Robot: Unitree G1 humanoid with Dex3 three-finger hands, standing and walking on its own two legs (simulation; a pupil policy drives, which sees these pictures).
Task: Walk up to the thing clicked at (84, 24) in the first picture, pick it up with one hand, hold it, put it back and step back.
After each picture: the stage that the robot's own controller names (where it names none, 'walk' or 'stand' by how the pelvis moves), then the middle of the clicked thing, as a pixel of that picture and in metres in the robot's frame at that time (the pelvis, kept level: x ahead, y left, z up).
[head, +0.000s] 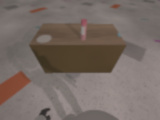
stand; (83, 30) +1.01 +0.13 +0.00
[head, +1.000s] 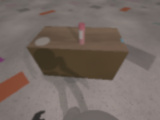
rise first; (81, 34) +0.91 +0.17 +0.02
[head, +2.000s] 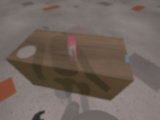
walk; (72, 49) +0.58 +0.22 +0.02
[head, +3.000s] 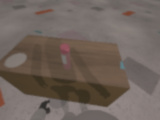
stand; (66, 57) +0.50 +0.22 +0.01
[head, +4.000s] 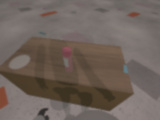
stand; (68, 60) +0.48 +0.20 +0.01
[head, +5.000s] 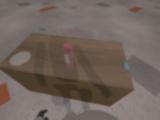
stand; (68, 57) +0.50 +0.20 +0.00
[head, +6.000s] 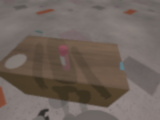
stand; (64, 59) +0.49 +0.23 +0.00
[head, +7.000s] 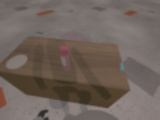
stand; (65, 59) +0.49 +0.23 +0.00
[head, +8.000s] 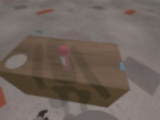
rise first; (65, 59) +0.49 +0.23 +0.00
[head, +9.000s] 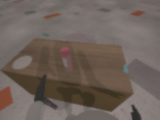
rise first; (67, 60) +0.48 +0.24 +0.01
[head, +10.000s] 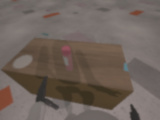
go down; (68, 59) +0.49 +0.23 +0.01
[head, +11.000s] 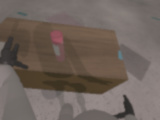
go down; (58, 48) +0.50 +0.21 +0.04
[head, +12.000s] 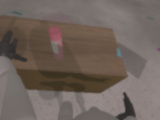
go down; (57, 45) +0.51 +0.22 +0.07
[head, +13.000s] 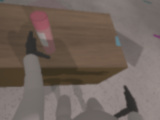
close in; (45, 36) +0.51 +0.24 +0.11
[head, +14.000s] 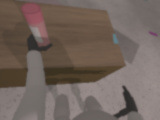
close; (40, 32) +0.52 +0.24 +0.12
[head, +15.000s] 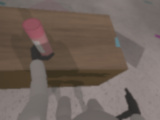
lift; (42, 43) +0.47 +0.25 +0.11
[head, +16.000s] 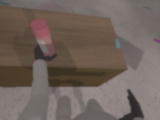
lift; (46, 43) +0.47 +0.24 +0.11
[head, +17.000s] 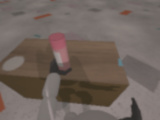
lift; (62, 57) +0.34 +0.17 +0.21
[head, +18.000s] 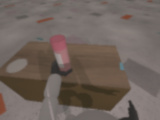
hold; (62, 58) +0.33 +0.17 +0.21
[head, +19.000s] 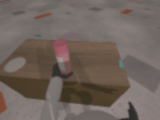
hold; (64, 61) +0.34 +0.16 +0.17
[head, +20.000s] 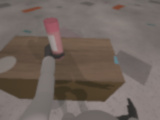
crouch; (55, 42) +0.45 +0.21 +0.21
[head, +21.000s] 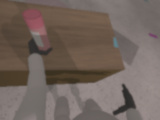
lower; (40, 36) +0.51 +0.25 +0.09
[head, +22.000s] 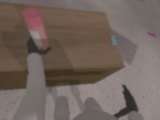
lower; (39, 36) +0.51 +0.24 +0.11
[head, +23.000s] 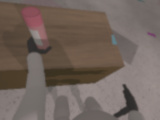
lower; (39, 35) +0.51 +0.24 +0.11
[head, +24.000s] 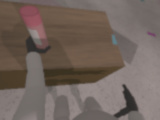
lower; (38, 34) +0.51 +0.25 +0.11
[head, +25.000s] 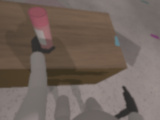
loosen; (44, 35) +0.51 +0.23 +0.11
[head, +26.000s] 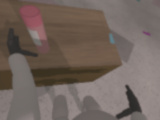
withdraw; (38, 35) +0.51 +0.24 +0.12
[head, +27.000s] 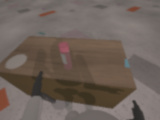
sink last; (66, 57) +0.48 +0.22 +0.05
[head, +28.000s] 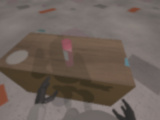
stand; (68, 54) +0.50 +0.22 +0.05
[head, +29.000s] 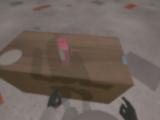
stand; (64, 53) +0.49 +0.23 +0.06
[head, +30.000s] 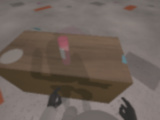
stand; (65, 52) +0.51 +0.23 +0.07
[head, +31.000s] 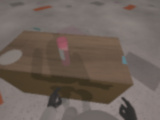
stand; (64, 53) +0.50 +0.23 +0.07
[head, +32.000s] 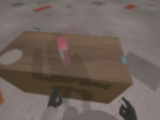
stand; (64, 52) +0.50 +0.23 +0.07
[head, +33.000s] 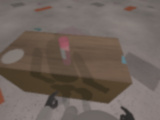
stand; (65, 52) +0.51 +0.22 +0.06
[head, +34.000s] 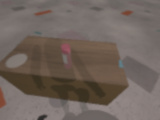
stand; (67, 57) +0.51 +0.22 +0.01
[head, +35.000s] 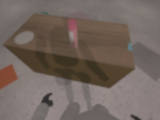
walk; (73, 35) +0.65 +0.19 +0.04
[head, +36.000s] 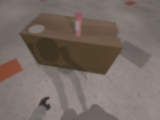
walk; (78, 25) +0.96 +0.16 +0.02
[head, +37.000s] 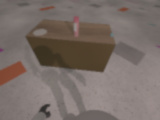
stand; (76, 27) +1.08 +0.25 +0.01
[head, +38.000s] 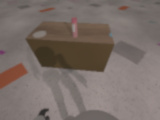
stand; (74, 28) +1.08 +0.26 +0.00
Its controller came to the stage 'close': yes
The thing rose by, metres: 0.20
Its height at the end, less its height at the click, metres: +0.00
